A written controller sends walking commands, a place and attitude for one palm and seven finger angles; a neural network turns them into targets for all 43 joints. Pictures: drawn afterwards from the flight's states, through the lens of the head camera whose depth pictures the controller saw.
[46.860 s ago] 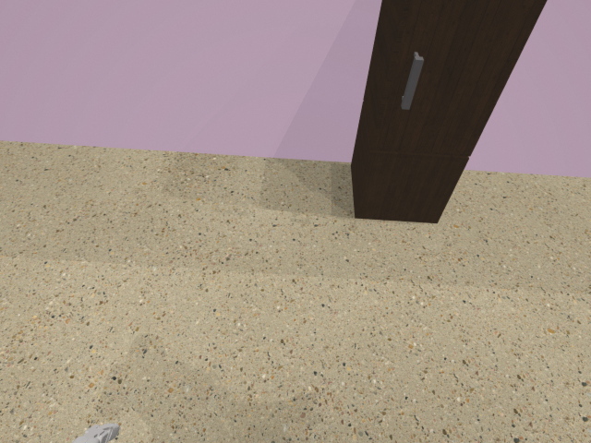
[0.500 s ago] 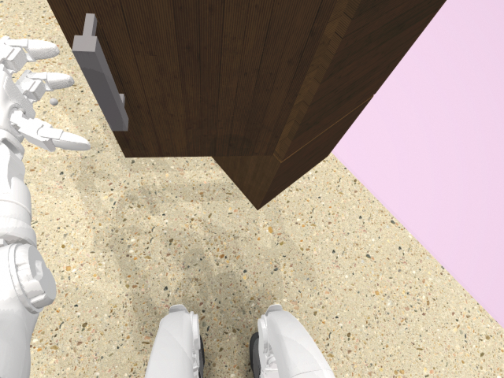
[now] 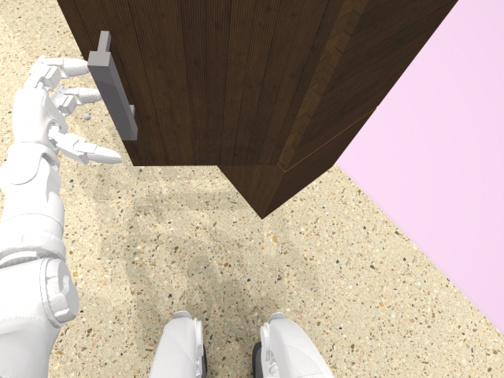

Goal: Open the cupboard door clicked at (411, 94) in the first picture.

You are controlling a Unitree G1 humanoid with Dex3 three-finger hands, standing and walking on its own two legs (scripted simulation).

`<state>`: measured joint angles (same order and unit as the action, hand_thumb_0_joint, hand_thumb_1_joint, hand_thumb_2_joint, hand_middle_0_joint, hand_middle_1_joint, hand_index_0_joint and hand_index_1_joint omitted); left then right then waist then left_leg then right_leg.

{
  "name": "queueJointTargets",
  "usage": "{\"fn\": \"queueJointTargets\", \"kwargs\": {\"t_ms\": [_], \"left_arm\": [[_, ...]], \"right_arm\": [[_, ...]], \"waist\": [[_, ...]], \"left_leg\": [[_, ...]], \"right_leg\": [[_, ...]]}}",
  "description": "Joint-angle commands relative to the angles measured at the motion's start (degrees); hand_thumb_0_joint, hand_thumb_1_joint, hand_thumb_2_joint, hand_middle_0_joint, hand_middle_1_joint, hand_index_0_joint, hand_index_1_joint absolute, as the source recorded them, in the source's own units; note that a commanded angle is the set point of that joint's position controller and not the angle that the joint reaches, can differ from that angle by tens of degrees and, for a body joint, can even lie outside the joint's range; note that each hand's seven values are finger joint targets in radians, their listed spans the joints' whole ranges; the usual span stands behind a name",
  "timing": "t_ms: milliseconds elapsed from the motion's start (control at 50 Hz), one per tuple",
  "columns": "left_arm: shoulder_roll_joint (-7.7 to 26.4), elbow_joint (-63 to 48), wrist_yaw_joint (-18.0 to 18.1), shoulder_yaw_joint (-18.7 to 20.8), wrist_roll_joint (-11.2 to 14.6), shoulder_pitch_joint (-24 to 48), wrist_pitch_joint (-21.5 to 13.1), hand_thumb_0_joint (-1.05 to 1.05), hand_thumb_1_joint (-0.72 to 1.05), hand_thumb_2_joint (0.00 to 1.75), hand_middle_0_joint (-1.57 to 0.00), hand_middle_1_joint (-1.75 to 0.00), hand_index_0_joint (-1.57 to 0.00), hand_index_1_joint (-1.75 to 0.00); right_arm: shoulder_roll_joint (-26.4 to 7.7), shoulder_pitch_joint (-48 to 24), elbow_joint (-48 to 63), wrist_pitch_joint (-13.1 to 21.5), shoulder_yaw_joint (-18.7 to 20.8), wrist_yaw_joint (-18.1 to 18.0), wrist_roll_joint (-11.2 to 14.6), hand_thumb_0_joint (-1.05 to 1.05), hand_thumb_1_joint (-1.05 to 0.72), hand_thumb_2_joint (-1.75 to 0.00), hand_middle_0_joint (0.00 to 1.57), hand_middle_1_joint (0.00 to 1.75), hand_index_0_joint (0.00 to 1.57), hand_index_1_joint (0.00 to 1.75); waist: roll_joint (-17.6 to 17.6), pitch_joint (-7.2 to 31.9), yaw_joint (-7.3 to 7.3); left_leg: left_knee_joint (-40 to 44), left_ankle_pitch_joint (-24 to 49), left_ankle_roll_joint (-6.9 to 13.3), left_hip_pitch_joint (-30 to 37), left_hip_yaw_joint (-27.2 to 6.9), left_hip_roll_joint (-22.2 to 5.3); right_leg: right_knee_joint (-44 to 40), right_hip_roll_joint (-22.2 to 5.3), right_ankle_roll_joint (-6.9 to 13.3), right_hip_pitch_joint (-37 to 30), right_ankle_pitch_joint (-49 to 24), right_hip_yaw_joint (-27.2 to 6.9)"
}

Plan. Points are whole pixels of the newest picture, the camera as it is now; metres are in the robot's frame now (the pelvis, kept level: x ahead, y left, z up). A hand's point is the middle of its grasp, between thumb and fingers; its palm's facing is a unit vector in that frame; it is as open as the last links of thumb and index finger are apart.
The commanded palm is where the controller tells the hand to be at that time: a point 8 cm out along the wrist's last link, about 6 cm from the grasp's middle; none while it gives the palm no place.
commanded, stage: slide the fingers in behind the handle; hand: left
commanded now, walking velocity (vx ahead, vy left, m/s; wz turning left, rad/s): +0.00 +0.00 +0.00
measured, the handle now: (118, 91) +0.54 +0.19 +0.05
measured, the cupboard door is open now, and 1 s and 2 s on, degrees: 55 55 55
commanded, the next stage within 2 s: close the thumb around the handle in 1.08 s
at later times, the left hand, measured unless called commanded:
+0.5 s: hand (112, 118) +0.49 +0.19 +0.05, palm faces +0.04 -1.00 -0.02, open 14.0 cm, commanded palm +0.47 +0.22 +0.05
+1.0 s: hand (126, 116) +0.49 +0.17 +0.05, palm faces +0.04 -1.00 -0.02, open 14.0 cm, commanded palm +0.47 +0.21 +0.05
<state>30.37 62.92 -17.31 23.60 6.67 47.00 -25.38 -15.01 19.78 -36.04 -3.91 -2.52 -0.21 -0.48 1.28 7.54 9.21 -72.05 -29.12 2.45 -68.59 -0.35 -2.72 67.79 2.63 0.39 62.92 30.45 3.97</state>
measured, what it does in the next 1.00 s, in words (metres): stands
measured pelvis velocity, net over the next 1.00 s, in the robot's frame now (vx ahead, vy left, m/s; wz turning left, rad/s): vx -0.01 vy -0.01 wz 0.01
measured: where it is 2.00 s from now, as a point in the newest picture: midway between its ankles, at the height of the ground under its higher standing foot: outside the picture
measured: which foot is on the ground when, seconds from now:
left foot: down 0.00-1.00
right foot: down 0.00-1.00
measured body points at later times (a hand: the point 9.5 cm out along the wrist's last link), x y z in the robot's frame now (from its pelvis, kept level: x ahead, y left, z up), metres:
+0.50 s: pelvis +0.00 -0.01 +0.00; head +0.14 +0.01 +0.43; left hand +0.48 +0.24 +0.06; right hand +0.03 -0.27 -0.11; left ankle +0.04 +0.09 -0.63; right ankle +0.01 -0.12 -0.63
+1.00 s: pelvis -0.01 -0.01 +0.00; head +0.13 +0.01 +0.42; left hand +0.48 +0.22 +0.05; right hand +0.02 -0.28 -0.12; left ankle +0.04 +0.09 -0.63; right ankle +0.01 -0.12 -0.63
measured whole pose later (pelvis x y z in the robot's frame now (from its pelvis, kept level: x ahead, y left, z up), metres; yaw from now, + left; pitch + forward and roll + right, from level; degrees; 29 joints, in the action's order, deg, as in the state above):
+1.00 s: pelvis -0.01 -0.01 +0.00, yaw +0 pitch +25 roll -3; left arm 25.2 64.8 -10.5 20.9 4.9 48.3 -28.2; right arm -14.7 19.7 -36.0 -4.1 -2.1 0.7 -1.0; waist 1.9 7.9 9.7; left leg -72.3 -28.6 1.6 -68.6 0.1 -2.6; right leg 69.8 2.5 1.3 64.0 30.8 3.5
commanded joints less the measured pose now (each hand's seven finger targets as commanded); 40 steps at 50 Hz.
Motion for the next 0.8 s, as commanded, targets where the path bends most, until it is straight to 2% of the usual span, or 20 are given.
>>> {"fn": "queueJointTargets", "kwargs": {"t_ms": [0,20,40,60,100,140,180,220,260,300,340,380,420,580,600,620,700,720,740,780], "left_arm": [[10.64,-12.40,-0.01,-0.94,1.52,23.42,-3.67,0.00,-0.50,0.30,-0.30,-1.20,-0.30,-1.20],[9.30,-12.25,-0.04,-1.90,1.84,24.01,-3.84,0.00,-0.50,0.30,-0.30,-1.20,-0.30,-1.20],[10.86,-12.30,0.30,-0.61,1.57,24.13,-4.00,0.00,-0.50,0.30,-0.30,-1.20,-0.30,-1.20],[8.89,-12.90,0.45,-2.16,1.57,23.95,-4.04,0.00,-0.50,0.30,-0.30,-1.20,-0.30,-1.20],[8.46,-11.48,1.14,-2.14,1.48,23.69,-3.87,0.00,-0.50,0.30,-0.30,-1.20,-0.30,-1.20],[8.78,-11.60,1.91,-1.54,1.22,23.22,-4.32,0.00,-0.50,0.30,-0.30,-1.20,-0.30,-1.20],[8.13,-10.60,2.78,-1.96,0.74,23.54,-4.34,0.00,-0.50,0.30,-0.30,-1.20,-0.30,-1.20],[9.85,-10.78,3.90,-0.61,0.12,24.17,-4.98,0.00,-0.50,0.30,-0.30,-1.20,-0.30,-1.20],[10.07,-10.80,4.55,-0.10,-0.03,23.95,-5.28,0.00,-0.50,0.30,-0.30,-1.20,-0.30,-1.20],[12.50,-12.42,4.93,1.82,-0.20,23.11,-5.88,0.00,-0.50,0.30,-0.30,-1.20,-0.30,-1.20],[11.64,-12.18,4.76,1.19,-0.18,22.62,-6.29,0.00,-0.50,0.30,-0.30,-1.20,-0.30,-1.20],[10.23,-11.41,4.37,-0.23,-0.24,23.58,-5.91,0.00,-0.50,0.30,-0.30,-1.20,-0.30,-1.20],[9.94,-12.01,4.10,-0.31,0.22,23.59,-5.86,0.00,-0.50,0.30,-0.30,-1.20,-0.30,-1.20],[3.72,-12.93,4.30,-4.55,1.01,24.03,-5.62,0.00,-0.50,0.30,-0.30,-1.20,-0.30,-1.20],[4.01,-12.06,4.80,-4.05,0.82,23.06,-5.52,0.00,-0.50,0.30,-0.30,-1.20,-0.30,-1.20],[2.82,-11.13,5.22,-4.94,0.79,23.67,-5.54,0.00,-0.50,0.30,-0.30,-1.20,-0.30,-1.20],[6.26,-8.86,7.67,-2.61,-0.73,25.67,-5.14,0.00,-0.50,0.30,-0.30,-1.20,-0.30,-1.20],[9.15,-10.81,8.28,-0.40,-0.88,27.35,-6.06,0.00,-0.50,0.30,-0.30,-1.20,-0.30,-1.20],[10.24,-10.43,8.56,0.26,-1.70,25.89,-6.44,0.00,-0.50,0.30,-0.30,-1.20,-0.30,-1.20],[8.90,-11.64,8.93,-0.72,-1.99,26.42,-7.50,0.00,-0.50,0.30,-0.30,-1.20,-0.30,-1.20]], "right_arm": [[-11.31,9.32,2.41,0.71,4.49,-0.50,0.25,0.00,-0.90,-0.90,0.20,0.30,0.20,0.30],[-11.07,9.60,2.48,0.87,4.42,-0.52,0.23,0.00,-0.90,-0.90,0.20,0.30,0.20,0.30],[-11.34,9.43,2.24,0.80,4.54,-0.60,0.16,0.00,-0.90,-0.90,0.20,0.30,0.20,0.30],[-11.01,9.29,2.28,0.85,4.59,-0.45,0.15,0.00,-0.90,-0.90,0.20,0.30,0.20,0.30],[-10.95,9.25,2.29,0.76,4.56,-0.35,0.10,0.00,-0.90,-0.90,0.20,0.30,0.20,0.30],[-10.80,9.18,2.49,0.82,4.57,-0.24,0.05,0.00,-0.90,-0.90,0.20,0.30,0.20,0.30],[-10.68,8.97,2.72,0.76,4.45,-0.06,-0.08,0.00,-0.90,-0.90,0.20,0.30,0.20,0.30],[-10.67,9.18,2.93,0.81,4.34,-0.05,-0.25,0.00,-0.90,-0.90,0.20,0.30,0.20,0.30],[-10.57,8.70,3.34,0.81,4.37,0.10,-0.24,0.00,-0.90,-0.90,0.20,0.30,0.20,0.30],[-10.56,8.64,3.83,0.81,4.27,0.09,-0.29,0.00,-0.90,-0.90,0.20,0.30,0.20,0.30],[-10.25,8.45,3.91,0.87,4.18,0.20,-0.21,0.00,-0.90,-0.90,0.20,0.30,0.20,0.30],[-10.27,8.53,3.48,0.78,4.27,0.18,-0.16,0.00,-0.90,-0.90,0.20,0.30,0.20,0.30],[-10.26,8.93,3.70,0.88,4.32,0.18,-0.06,0.00,-0.90,-0.90,0.20,0.30,0.20,0.30],[-9.93,8.78,2.58,1.14,4.96,0.28,0.02,0.00,-0.90,-0.90,0.20,0.30,0.20,0.30],[-10.03,8.86,2.61,1.10,4.99,0.35,-0.02,0.00,-0.90,-0.90,0.20,0.30,0.20,0.30],[-9.90,9.10,2.54,1.19,4.88,0.39,-0.11,0.00,-0.90,-0.90,0.20,0.30,0.20,0.30],[-10.24,8.86,2.72,1.01,4.62,0.36,-0.31,0.00,-0.90,-0.90,0.20,0.30,0.20,0.30],[-10.28,9.04,2.87,1.24,4.47,0.23,-0.58,0.00,-0.90,-0.90,0.20,0.30,0.20,0.30],[-10.22,8.78,3.12,1.17,4.42,0.27,-0.59,0.00,-0.90,-0.90,0.20,0.30,0.20,0.30],[-9.97,8.42,3.44,1.20,4.41,0.42,-0.72,0.00,-0.90,-0.90,0.20,0.30,0.20,0.30]], "waist": [[9.59,28.19,0.75],[9.10,27.85,1.31],[9.72,28.45,0.64],[10.35,29.19,0.88],[8.24,27.11,1.09],[8.51,27.79,0.49],[7.35,26.96,0.77],[8.24,26.69,0.46],[6.83,27.83,0.25],[7.28,30.36,-0.67],[7.36,30.78,-0.69],[6.30,28.87,0.48],[6.06,29.31,0.37],[7.52,29.44,0.75],[6.91,28.49,0.39],[6.86,26.93,1.19],[4.53,24.51,1.39],[5.92,26.12,0.61],[7.04,28.48,-0.30],[7.81,29.64,0.02]], "left_leg": [[8.17,21.98,-1.23,32.67,-5.53,0.04],[8.10,22.33,-1.10,32.88,-5.62,0.11],[8.14,22.86,-1.30,33.07,-5.64,0.00],[8.07,23.45,-1.31,34.05,-5.67,0.06],[8.09,22.14,-1.17,31.93,-5.33,0.20],[7.91,22.85,-1.17,31.81,-5.06,0.33],[7.87,20.48,-1.00,29.95,-4.89,0.50],[7.87,20.01,-0.98,29.62,-4.94,0.62],[7.44,19.38,-0.75,28.13,-4.20,0.85],[7.26,20.22,-0.68,27.45,-3.63,1.02],[6.86,20.95,-0.63,26.92,-3.31,1.11],[6.74,19.18,-0.49,25.58,-3.21,1.02],[7.02,19.28,-0.35,25.98,-3.21,1.16],[7.47,19.32,-0.75,29.14,-3.75,0.98],[7.62,18.94,-0.85,28.56,-3.84,1.02],[7.67,18.46,-0.71,28.45,-3.92,1.06],[7.58,14.10,-0.36,23.36,-3.50,1.33],[7.23,14.75,-0.28,23.51,-3.31,1.48],[7.39,15.87,-0.56,24.62,-3.45,1.46],[7.11,17.29,-0.67,26.12,-3.49,1.40]], "right_leg": [[-8.40,0.92,1.37,-3.54,-15.11,-0.94],[-8.33,1.05,1.44,-3.34,-15.43,-0.86],[-8.14,0.81,1.44,-3.33,-15.77,-0.95],[-8.10,0.84,1.42,-3.02,-15.99,-0.91],[-8.37,0.79,1.31,-3.61,-15.75,-0.97],[-7.99,0.77,1.32,-4.14,-16.47,-1.16],[-8.11,0.67,1.19,-4.11,-15.02,-1.24],[-7.62,0.75,1.40,-4.06,-14.55,-1.23],[-7.91,0.64,1.11,-6.08,-15.31,-1.89],[-7.58,0.61,1.10,-8.95,-17.06,-2.40],[-7.28,0.62,1.04,-9.71,-18.42,-2.65],[-7.74,0.62,0.80,-9.22,-17.64,-2.74],[-7.89,0.78,0.94,-10.21,-17.97,-2.80],[-8.33,0.61,1.01,-6.88,-16.57,-2.23],[-8.39,0.60,1.12,-6.81,-16.09,-2.12],[-8.39,0.71,1.12,-5.49,-15.42,-1.88],[-8.76,0.46,0.80,-6.37,-12.63,-2.59],[-8.25,0.48,1.00,-7.47,-13.21,-2.86],[-7.75,0.44,1.16,-7.96,-13.90,-2.84],[-7.44,0.42,1.16,-7.43,-14.81,-2.74]]}}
